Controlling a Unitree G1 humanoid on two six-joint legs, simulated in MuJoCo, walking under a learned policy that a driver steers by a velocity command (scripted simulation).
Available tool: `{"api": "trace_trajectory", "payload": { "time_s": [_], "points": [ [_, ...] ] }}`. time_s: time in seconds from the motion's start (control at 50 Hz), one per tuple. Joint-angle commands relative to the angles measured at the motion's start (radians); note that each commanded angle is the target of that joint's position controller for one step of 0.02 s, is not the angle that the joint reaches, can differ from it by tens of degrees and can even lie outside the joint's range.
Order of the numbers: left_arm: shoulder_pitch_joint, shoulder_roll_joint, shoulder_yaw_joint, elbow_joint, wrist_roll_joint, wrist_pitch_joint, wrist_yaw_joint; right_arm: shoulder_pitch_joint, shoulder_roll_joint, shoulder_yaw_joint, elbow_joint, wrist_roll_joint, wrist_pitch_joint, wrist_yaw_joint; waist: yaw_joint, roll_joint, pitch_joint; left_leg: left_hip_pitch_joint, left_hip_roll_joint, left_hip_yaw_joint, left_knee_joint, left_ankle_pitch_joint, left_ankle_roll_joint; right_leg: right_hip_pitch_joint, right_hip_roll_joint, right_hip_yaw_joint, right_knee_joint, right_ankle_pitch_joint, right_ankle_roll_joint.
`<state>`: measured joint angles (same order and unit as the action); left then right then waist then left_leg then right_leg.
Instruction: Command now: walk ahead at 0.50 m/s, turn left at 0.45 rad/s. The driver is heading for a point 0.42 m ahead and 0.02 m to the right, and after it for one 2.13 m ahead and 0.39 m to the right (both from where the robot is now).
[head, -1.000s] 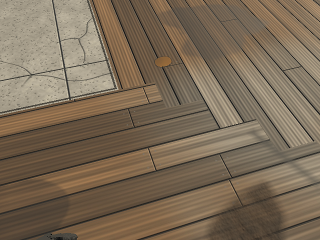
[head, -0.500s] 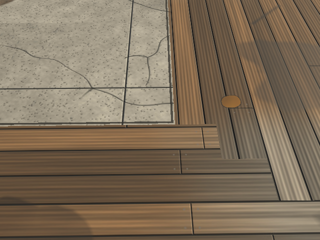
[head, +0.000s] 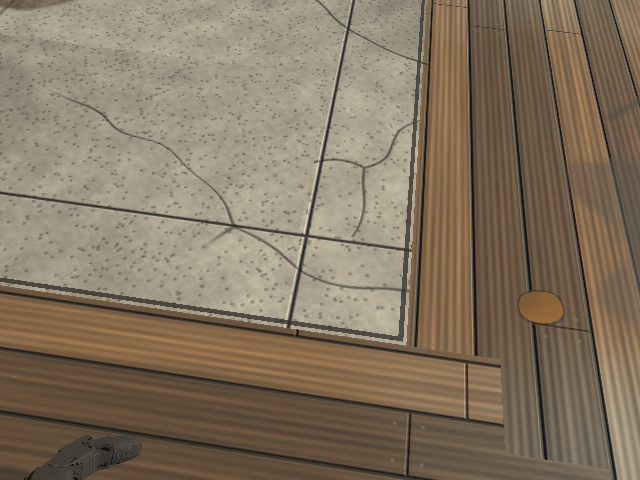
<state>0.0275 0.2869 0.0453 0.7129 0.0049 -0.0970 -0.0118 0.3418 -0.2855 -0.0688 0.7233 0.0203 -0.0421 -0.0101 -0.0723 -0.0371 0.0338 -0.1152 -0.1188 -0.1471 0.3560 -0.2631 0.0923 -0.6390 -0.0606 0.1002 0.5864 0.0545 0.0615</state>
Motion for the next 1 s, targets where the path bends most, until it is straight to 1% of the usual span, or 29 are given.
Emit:
{"api": "trace_trajectory", "payload": {
  "time_s": [0.02, 0.08, 0.1, 0.12, 0.14, 0.16, 0.18, 0.2, 0.22, 0.24, 0.26, 0.3, 0.34, 0.38, 0.48, 0.52, 0.56, 0.58, 0.6, 0.62, 0.64, 0.68, 0.72, 0.8, 0.84, 0.86, 0.88, 0.92, 1.0],
  "points": [
    [-0.099, 0.084, 0.019, -0.087, -0.007, -0.026, -0.015, 0.048, -0.147, -0.041, -0.029, 0.003, -0.006, -0.010, -0.012, 0.125, -0.028, -0.028, 0.245, -0.177, -0.044, 0.215, 0.115, 0.118, 0.044, -0.035, -0.080, 0.047, -0.020],
    [-0.054, 0.111, 0.031, -0.082, -0.006, -0.039, -0.021, 0.049, -0.148, -0.042, -0.015, -0.004, 0.003, -0.012, 0.018, 0.162, -0.026, 0.063, 0.287, -0.226, 0.032, 0.331, 0.100, 0.158, 0.049, -0.051, -0.112, -0.082, -0.072],
    [0.023, 0.127, 0.042, -0.061, -0.002, -0.043, -0.016, 0.031, -0.141, -0.038, -0.018, -0.005, 0.005, -0.011, 0.062, 0.166, -0.058, 0.068, 0.259, -0.209, 0.104, 0.461, 0.083, 0.264, 0.069, -0.079, -0.154, -0.088, -0.101],
    [0.143, 0.162, 0.057, -0.039, 0.010, -0.048, -0.012, 0.017, -0.110, -0.025, -0.029, -0.010, 0.003, -0.006, 0.120, 0.146, -0.162, 0.020, 0.209, -0.168, 0.267, 0.510, 0.054, 0.471, 0.013, -0.038, -0.129, -0.058, -0.151],
    [0.301, 0.230, 0.074, -0.024, 0.020, -0.047, -0.008, 0.065, -0.070, -0.007, -0.047, -0.027, -0.002, -0.007, 0.156, 0.002, -0.320, -0.179, 0.117, -0.091, 0.561, 0.273, 0.006, 0.785, -0.162, 0.185, -0.084, -0.038, -0.245],
    [0.384, 0.257, 0.088, 0.032, 0.006, -0.032, -0.020, 0.196, -0.027, 0.007, -0.038, 0.004, -0.013, -0.005, 0.117, -0.303, -0.392, -0.510, -0.002, -0.018, 0.852, -0.302, -0.060, 1.019, -0.329, 0.624, -0.219, -0.298, -0.387],
    [0.370, 0.164, 0.064, 0.023, -0.025, -0.029, -0.022, 0.129, -0.121, -0.006, -0.027, 0.015, -0.019, -0.005, 0.150, -0.163, -0.287, -0.630, 0.060, -0.072, 0.946, -0.296, -0.059, 0.967, -0.316, 0.662, -0.279, -0.531, -0.353],
    [0.306, 0.122, 0.051, 0.014, -0.022, -0.022, -0.017, 0.001, -0.154, -0.016, -0.051, 0.013, -0.020, -0.003, 0.164, -0.069, -0.152, -0.665, 0.099, -0.040, 0.951, -0.203, -0.059, 0.835, -0.280, 0.513, -0.297, -0.517, -0.311],
    [0.253, 0.111, 0.042, 0.005, -0.008, -0.014, -0.015, -0.069, -0.144, -0.013, -0.069, 0.000, -0.023, -0.003, 0.145, -0.004, -0.075, -0.643, 0.137, 0.002, 0.913, -0.136, -0.060, 0.704, -0.238, 0.404, -0.320, -0.403, -0.294],
    [0.224, 0.095, 0.035, 0.007, -0.001, -0.011, -0.014, -0.097, -0.129, -0.014, -0.079, -0.013, -0.028, 0.001, 0.120, 0.004, -0.032, -0.619, 0.171, 0.019, 0.850, -0.087, -0.063, 0.618, -0.205, 0.335, -0.343, -0.304, -0.291],
    [0.214, 0.083, 0.028, 0.008, 0.008, -0.012, -0.012, -0.084, -0.111, -0.014, -0.078, -0.013, -0.029, 0.005, 0.095, -0.024, -0.033, -0.567, 0.196, 0.028, 0.806, -0.058, -0.065, 0.567, -0.175, 0.282, -0.363, -0.230, -0.282],
    [0.212, 0.080, 0.025, 0.019, 0.000, -0.016, -0.012, -0.064, -0.074, -0.006, -0.071, -0.011, -0.025, 0.008, 0.075, -0.056, -0.035, -0.524, 0.206, 0.060, 0.727, -0.058, -0.080, 0.522, -0.152, 0.199, -0.385, -0.042, -0.290],
    [0.212, 0.112, 0.032, 0.036, -0.002, -0.016, -0.007, -0.100, -0.044, 0.006, -0.086, -0.023, -0.022, 0.003, 0.069, -0.043, -0.030, -0.503, 0.203, 0.092, 0.603, -0.040, -0.109, 0.490, -0.151, 0.105, -0.376, 0.281, -0.302],
    [0.210, 0.138, 0.038, 0.050, -0.006, -0.004, 0.002, -0.134, -0.020, 0.018, -0.088, -0.027, -0.025, 0.005, 0.077, -0.045, -0.058, -0.429, 0.189, 0.120, 0.459, 0.082, -0.119, 0.469, -0.116, 0.009, -0.359, 0.417, -0.277],
    [0.277, 0.144, 0.035, 0.098, -0.019, 0.026, 0.012, -0.246, -0.041, 0.012, -0.103, -0.020, -0.026, 0.021, 0.119, -0.059, -0.085, -0.318, 0.138, 0.120, 0.227, 0.303, -0.101, 0.524, -0.109, -0.025, -0.308, 0.339, -0.231],
    [0.261, 0.152, 0.036, 0.106, -0.024, 0.034, 0.015, -0.241, -0.065, 0.001, -0.105, -0.027, -0.029, 0.026, 0.095, -0.060, -0.088, -0.273, 0.133, 0.110, 0.162, 0.287, -0.073, 0.545, -0.125, -0.001, -0.247, 0.290, -0.211],
    [0.261, 0.130, 0.029, 0.113, -0.021, 0.037, 0.017, -0.154, -0.101, -0.016, -0.070, -0.042, -0.033, 0.020, 0.051, -0.021, -0.123, -0.100, 0.128, 0.119, 0.054, 0.443, -0.031, 0.520, -0.069, -0.017, -0.114, 0.245, -0.161],
    [0.283, 0.094, 0.014, 0.101, 0.004, 0.029, 0.016, -0.090, -0.164, -0.028, -0.068, -0.054, -0.033, 0.010, 0.041, 0.069, -0.211, 0.082, 0.262, 0.002, 0.109, 0.843, 0.020, 0.431, -0.010, -0.058, 0.040, 0.056, -0.112],
    [0.431, 0.008, -0.017, 0.124, 0.012, 0.026, 0.012, -0.080, -0.152, -0.016, -0.071, -0.072, -0.020, 0.004, 0.088, 0.253, -0.340, 0.312, 0.476, -0.210, 0.160, 1.077, 0.198, 0.245, 0.062, -0.076, 0.270, -0.453, -0.047],
    [0.413, 0.058, -0.010, 0.137, 0.000, 0.041, 0.010, -0.060, -0.067, 0.004, -0.057, -0.048, -0.006, 0.010, 0.053, 0.259, -0.384, 0.280, 0.496, -0.287, 0.118, 0.953, 0.244, 0.212, 0.054, -0.024, 0.382, -0.748, -0.016],
    [0.364, 0.107, 0.004, 0.125, -0.013, 0.058, 0.011, -0.096, -0.054, 0.012, -0.048, -0.032, 0.000, 0.019, 0.056, 0.205, -0.302, 0.199, 0.454, -0.263, 0.077, 0.729, 0.211, 0.165, 0.030, -0.009, 0.426, -0.763, -0.006],
    [0.286, 0.107, 0.013, 0.119, -0.010, 0.098, 0.030, -0.203, -0.068, 0.013, -0.051, -0.033, 0.007, 0.024, 0.079, 0.132, -0.168, 0.009, 0.397, -0.200, -0.004, 0.423, 0.148, 0.155, -0.002, -0.024, 0.388, -0.678, 0.011],
    [0.296, 0.086, 0.012, 0.130, -0.004, 0.125, 0.045, -0.286, -0.087, 0.005, -0.051, -0.047, 0.014, 0.019, 0.118, 0.179, -0.124, -0.168, 0.339, -0.126, -0.065, 0.268, 0.115, 0.282, -0.006, -0.045, 0.278, -0.578, 0.023],
    [0.314, 0.044, 0.005, 0.168, 0.005, 0.124, 0.045, -0.305, -0.063, 0.010, -0.019, -0.042, 0.020, 0.007, 0.128, 0.170, -0.143, -0.248, 0.283, -0.032, -0.068, 0.084, 0.092, 0.469, 0.018, -0.092, 0.041, -0.317, -0.001],
    [0.289, 0.047, 0.004, 0.165, 0.025, 0.121, 0.041, -0.273, -0.036, 0.019, 0.012, -0.034, 0.023, 0.006, 0.126, 0.141, -0.116, -0.291, 0.243, -0.014, -0.067, -0.147, 0.027, 0.536, 0.017, -0.091, -0.083, -0.214, -0.032],
    [0.262, 0.073, 0.005, 0.148, 0.032, 0.120, 0.042, -0.248, -0.028, 0.023, 0.030, -0.038, 0.023, 0.007, 0.110, 0.110, -0.072, -0.311, 0.216, -0.004, -0.053, -0.237, -0.018, 0.522, -0.029, -0.040, -0.138, -0.221, -0.056],
    [0.236, 0.138, 0.020, 0.145, 0.018, 0.120, 0.048, -0.223, -0.041, 0.017, 0.033, -0.040, 0.023, 0.008, 0.068, 0.020, -0.019, -0.293, 0.169, 0.035, -0.038, -0.228, -0.051, 0.429, -0.047, -0.032, -0.143, -0.352, -0.086],
    [0.207, 0.089, 0.012, 0.160, 0.014, 0.103, 0.046, -0.249, -0.048, 0.013, 0.042, -0.039, 0.024, -0.002, 0.073, -0.043, 0.011, -0.151, 0.140, 0.081, 0.044, -0.088, -0.070, 0.269, -0.026, -0.026, -0.206, -0.512, -0.086],
    [0.208, 0.064, 0.003, 0.184, 0.007, 0.070, 0.042, -0.212, -0.037, 0.010, 0.087, -0.036, 0.027, -0.010, 0.070, -0.032, -0.031, -0.093, 0.142, 0.091, 0.091, 0.103, -0.048, 0.324, -0.016, -0.040, -0.188, -0.341, -0.055]
  ]
}}
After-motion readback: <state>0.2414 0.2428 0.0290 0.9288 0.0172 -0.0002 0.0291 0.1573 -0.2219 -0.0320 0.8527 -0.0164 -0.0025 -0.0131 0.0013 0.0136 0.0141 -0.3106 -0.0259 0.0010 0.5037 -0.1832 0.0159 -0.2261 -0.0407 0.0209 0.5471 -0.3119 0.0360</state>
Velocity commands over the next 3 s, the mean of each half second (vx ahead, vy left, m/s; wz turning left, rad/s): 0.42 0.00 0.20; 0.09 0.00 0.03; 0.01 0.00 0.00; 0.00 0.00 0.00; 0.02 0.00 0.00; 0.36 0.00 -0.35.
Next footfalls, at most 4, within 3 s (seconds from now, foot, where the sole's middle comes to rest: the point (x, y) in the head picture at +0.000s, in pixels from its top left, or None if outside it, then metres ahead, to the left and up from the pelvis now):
0.12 right None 0.26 -0.14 -0.78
0.56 left None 0.46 0.11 -0.78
0.86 right None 0.41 -0.15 -0.78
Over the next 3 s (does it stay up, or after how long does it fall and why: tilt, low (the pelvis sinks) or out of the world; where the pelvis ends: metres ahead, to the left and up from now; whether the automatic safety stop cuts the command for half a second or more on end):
stays up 0.58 -0.01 -0.02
